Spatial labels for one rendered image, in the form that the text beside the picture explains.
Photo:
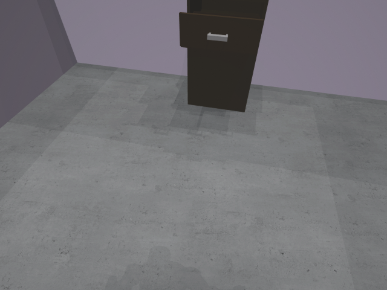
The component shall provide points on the drawer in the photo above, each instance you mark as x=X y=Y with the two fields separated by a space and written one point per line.
x=243 y=31

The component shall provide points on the handle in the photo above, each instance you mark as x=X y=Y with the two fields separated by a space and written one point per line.
x=217 y=37

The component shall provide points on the cabinet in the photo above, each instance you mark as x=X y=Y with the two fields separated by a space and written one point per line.
x=218 y=79

